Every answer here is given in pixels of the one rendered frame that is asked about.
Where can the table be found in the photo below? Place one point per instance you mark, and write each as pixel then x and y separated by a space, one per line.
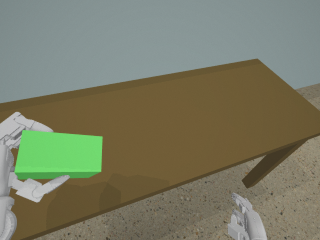
pixel 162 132

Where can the robot left hand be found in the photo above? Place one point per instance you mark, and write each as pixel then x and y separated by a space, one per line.
pixel 10 137

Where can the left robot forearm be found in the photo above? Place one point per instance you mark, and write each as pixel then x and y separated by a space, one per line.
pixel 8 220

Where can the sponge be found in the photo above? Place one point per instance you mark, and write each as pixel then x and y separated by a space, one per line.
pixel 48 155

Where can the robot right hand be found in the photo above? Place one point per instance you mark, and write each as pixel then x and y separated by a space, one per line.
pixel 250 225

